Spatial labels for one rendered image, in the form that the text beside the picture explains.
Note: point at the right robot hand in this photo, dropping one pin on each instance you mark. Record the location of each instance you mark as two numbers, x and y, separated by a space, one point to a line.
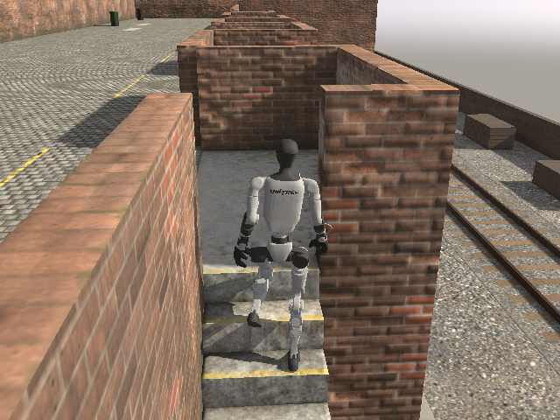
316 243

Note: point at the robot left forearm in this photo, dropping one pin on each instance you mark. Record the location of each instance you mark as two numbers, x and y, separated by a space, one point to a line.
245 234

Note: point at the left robot upper arm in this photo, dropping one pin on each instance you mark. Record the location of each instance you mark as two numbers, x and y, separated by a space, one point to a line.
255 184

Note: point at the left robot hand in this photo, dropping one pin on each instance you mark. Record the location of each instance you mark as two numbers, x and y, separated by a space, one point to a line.
238 255

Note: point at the robot left shin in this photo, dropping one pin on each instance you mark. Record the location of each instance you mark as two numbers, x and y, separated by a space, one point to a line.
260 292

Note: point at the right robot upper arm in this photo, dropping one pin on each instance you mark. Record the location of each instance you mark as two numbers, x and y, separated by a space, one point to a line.
311 187

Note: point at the humanoid robot torso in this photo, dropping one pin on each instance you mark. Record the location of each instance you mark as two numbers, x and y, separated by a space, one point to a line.
281 210

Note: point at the robot right forearm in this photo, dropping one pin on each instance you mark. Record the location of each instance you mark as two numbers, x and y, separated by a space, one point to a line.
320 231

